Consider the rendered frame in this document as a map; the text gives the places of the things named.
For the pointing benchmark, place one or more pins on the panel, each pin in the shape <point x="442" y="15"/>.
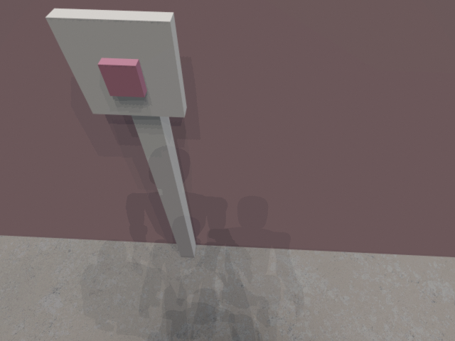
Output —
<point x="85" y="36"/>

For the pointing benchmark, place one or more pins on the button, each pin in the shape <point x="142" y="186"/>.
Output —
<point x="123" y="77"/>

